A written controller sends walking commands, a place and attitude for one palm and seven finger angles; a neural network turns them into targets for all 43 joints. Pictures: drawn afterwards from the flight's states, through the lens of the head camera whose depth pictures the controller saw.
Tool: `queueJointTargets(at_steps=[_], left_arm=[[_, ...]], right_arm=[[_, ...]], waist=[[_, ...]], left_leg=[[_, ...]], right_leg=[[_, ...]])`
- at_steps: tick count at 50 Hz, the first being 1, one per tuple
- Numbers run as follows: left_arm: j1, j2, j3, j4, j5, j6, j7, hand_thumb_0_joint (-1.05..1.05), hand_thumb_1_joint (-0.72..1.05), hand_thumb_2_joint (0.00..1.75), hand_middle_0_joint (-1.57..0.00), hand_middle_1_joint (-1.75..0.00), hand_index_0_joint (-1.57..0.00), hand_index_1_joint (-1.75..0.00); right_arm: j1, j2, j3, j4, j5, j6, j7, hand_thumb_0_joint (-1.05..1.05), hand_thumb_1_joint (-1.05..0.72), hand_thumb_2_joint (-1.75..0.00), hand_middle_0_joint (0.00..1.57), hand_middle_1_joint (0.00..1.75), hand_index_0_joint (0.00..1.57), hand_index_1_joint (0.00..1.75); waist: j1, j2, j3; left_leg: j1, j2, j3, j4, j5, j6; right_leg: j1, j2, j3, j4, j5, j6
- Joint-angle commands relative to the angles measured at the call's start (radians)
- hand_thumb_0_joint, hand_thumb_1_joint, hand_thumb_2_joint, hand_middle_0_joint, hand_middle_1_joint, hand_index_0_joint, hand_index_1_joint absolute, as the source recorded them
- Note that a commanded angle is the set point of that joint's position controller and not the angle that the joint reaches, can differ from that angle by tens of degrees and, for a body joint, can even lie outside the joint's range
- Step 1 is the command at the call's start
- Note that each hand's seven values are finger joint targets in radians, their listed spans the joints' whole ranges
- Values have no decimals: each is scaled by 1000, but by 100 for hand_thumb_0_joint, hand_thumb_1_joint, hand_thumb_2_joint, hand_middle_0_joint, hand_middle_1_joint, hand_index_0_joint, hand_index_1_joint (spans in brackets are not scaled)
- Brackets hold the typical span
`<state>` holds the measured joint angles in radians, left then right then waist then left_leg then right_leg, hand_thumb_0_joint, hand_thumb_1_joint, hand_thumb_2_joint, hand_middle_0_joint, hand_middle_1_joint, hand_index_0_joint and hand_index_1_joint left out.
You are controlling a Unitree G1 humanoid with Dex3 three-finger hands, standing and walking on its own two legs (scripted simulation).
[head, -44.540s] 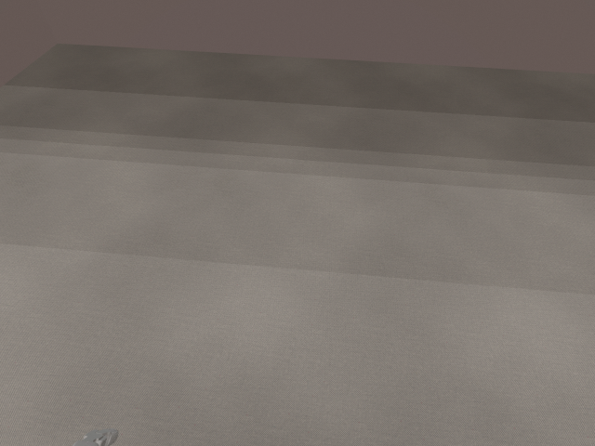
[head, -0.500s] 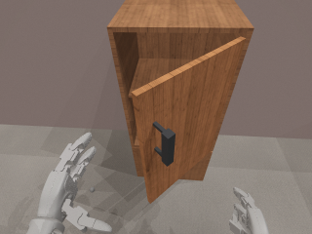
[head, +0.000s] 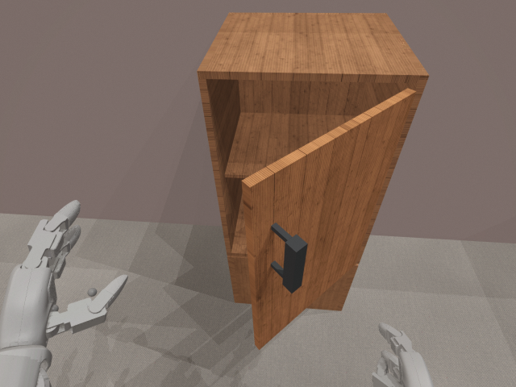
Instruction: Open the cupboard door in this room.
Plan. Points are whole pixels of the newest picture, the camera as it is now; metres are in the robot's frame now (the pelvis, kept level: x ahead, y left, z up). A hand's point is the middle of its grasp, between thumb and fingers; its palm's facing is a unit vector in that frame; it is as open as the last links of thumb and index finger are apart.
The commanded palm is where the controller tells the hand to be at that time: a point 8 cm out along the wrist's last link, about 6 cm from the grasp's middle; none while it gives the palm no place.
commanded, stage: draw the hand back to the body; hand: left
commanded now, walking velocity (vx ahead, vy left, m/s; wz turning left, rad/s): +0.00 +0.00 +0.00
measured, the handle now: (285, 257) +0.33 +0.00 +0.03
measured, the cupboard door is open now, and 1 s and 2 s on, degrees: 45 45 45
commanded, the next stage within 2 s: step back with the hand held close in 0.54 s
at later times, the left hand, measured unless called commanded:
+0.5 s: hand (69, 281) +0.19 +0.25 +0.16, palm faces +0.43 -0.82 -0.39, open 7.5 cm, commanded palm +0.14 +0.29 +0.18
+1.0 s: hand (77, 288) +0.18 +0.23 +0.16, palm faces +0.33 -0.80 -0.50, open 7.4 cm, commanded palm +0.12 +0.28 +0.18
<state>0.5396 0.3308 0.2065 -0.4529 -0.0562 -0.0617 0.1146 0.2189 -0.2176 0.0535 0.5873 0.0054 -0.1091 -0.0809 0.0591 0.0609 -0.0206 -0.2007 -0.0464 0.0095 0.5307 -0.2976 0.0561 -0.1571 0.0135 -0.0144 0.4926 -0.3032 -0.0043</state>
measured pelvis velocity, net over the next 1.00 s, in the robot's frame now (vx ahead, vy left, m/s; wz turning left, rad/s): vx -0.03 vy -0.02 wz -0.03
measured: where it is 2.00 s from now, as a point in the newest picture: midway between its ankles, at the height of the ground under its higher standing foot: outside the picture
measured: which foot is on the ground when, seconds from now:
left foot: down 0.00-1.00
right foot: down 0.00-1.00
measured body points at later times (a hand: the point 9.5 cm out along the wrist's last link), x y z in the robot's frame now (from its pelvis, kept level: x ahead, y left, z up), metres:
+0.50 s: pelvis +0.00 -0.01 +0.01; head -0.02 -0.03 +0.46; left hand +0.16 +0.29 +0.18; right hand +0.19 -0.23 -0.08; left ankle -0.01 +0.08 -0.74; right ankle -0.02 -0.12 -0.74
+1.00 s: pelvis -0.03 -0.02 +0.01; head -0.02 -0.03 +0.46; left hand +0.16 +0.27 +0.18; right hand +0.15 -0.27 -0.07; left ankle -0.01 +0.08 -0.74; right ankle -0.02 -0.12 -0.74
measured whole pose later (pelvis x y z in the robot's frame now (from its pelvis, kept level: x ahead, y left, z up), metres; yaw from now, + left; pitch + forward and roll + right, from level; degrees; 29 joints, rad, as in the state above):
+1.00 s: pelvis -0.03 -0.02 +0.01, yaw -2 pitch +0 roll -1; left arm 0.55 0.41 0.36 -0.43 -0.06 -0.14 0.11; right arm 0.17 -0.25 -0.02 0.56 0.01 -0.01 -0.08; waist 0.01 0.05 0.01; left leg -0.25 -0.01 0.03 0.45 -0.21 0.03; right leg -0.21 0.05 0.01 0.42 -0.21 -0.03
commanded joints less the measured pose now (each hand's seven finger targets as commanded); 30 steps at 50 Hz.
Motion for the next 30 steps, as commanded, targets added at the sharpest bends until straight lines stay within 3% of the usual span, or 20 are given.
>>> queueJointTargets(at_steps=[1,8,11,12,14,18,30], left_arm=[[-101,164,168,-218,1,-74,19,0,65,80,-19,-30,-19,-30],[-149,223,271,-184,-12,-78,24,0,90,90,-20,-30,-20,-30],[-132,156,206,-148,-13,-74,14,0,90,90,-20,-30,-20,-30],[-129,161,209,-135,-14,-72,14,0,90,90,-20,-30,-20,-30],[-139,169,208,-153,-12,-74,13,0,90,90,-20,-30,-20,-30],[-152,219,245,-208,-5,-82,20,0,90,90,-20,-30,-20,-30],[-133,187,227,-148,-17,-78,14,0,90,90,-20,-30,-20,-30]], right_arm=[[-129,-110,-52,-152,4,-54,-5,0,-90,-90,20,30,20,30],[-141,-119,-63,-130,7,-44,-1,0,-90,-90,20,30,20,30],[-141,-121,-67,-129,6,-40,5,0,-90,-90,20,30,20,30],[-141,-124,-68,-127,5,-38,7,0,-90,-90,20,30,20,30],[-145,-128,-71,-131,5,-35,7,0,-90,-90,20,30,20,30],[-151,-125,-70,-127,4,-43,5,0,-90,-90,20,30,20,30],[-160,-113,-69,-118,7,-43,4,0,-90,-90,20,30,20,30]], waist=[[2,30,-57],[9,22,-44],[-1,22,-22],[1,-14,-20],[3,-12,-37],[12,38,-79],[6,-5,-12]], left_leg=[[66,81,-62,-125,296,-63],[70,85,-60,-153,287,-65],[87,86,-57,-160,289,-59],[77,84,-60,-164,268,-57],[80,82,-57,-165,271,-53],[92,75,-51,-157,299,-52],[84,69,-39,-159,233,-44]], right_leg=[[4,-7,-8,-86,198,-23],[40,0,-5,-118,211,-27],[22,-3,-4,-127,208,-21],[29,-1,-4,-130,203,-21],[46,-1,-1,-130,211,-22],[79,-3,3,-128,246,-27],[45,-3,11,-155,214,-23]])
